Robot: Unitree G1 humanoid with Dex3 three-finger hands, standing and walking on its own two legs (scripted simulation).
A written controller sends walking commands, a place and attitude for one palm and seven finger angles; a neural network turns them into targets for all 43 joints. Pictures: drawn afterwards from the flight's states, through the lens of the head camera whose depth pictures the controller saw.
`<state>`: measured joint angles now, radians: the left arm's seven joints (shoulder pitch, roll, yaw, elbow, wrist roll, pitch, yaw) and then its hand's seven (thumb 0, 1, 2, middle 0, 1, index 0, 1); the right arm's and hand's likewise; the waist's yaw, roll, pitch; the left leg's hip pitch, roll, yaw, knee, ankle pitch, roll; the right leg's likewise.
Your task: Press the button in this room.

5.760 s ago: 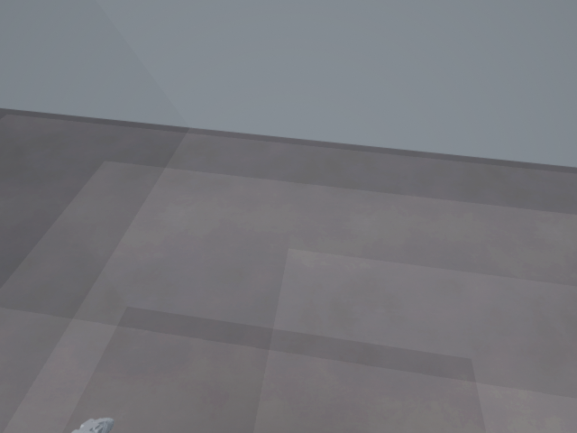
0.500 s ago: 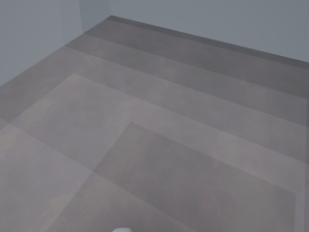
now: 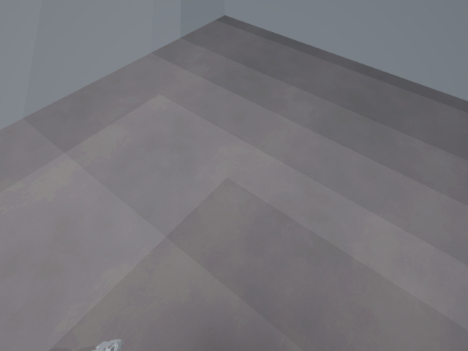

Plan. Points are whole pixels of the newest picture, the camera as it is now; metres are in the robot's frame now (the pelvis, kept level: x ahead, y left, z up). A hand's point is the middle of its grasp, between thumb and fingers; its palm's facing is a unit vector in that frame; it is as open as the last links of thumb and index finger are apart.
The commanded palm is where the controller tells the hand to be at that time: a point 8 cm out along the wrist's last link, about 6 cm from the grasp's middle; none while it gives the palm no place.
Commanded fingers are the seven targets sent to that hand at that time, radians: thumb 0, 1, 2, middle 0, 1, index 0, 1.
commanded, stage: turn or walk to find it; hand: left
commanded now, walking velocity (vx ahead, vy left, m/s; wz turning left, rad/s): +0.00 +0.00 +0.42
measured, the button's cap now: out of the picture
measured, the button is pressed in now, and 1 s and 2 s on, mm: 0 0 0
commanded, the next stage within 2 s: none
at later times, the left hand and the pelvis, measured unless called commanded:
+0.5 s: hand out of the picture -0.04 +0.19 -0.17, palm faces +0.27 -0.93 -0.25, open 7.4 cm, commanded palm none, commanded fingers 0.00 0.90 0.90 -0.20 -0.30 -0.20 -0.30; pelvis -0.02 -0.01 -0.01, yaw +14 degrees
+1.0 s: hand out of the picture -0.02 +0.20 -0.15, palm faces +0.43 -0.86 -0.28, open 7.4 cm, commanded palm none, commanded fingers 0.00 0.90 0.90 -0.20 -0.30 -0.20 -0.30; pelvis -0.04 -0.03 -0.01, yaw +25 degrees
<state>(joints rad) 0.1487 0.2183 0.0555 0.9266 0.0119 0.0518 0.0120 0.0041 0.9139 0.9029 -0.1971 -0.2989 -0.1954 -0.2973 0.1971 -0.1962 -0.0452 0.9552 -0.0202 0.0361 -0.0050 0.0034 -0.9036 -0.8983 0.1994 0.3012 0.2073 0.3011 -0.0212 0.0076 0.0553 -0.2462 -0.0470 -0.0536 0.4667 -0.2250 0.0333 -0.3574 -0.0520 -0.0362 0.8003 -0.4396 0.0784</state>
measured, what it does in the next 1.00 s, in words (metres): steps on the spot, turning left: right foot, then left foot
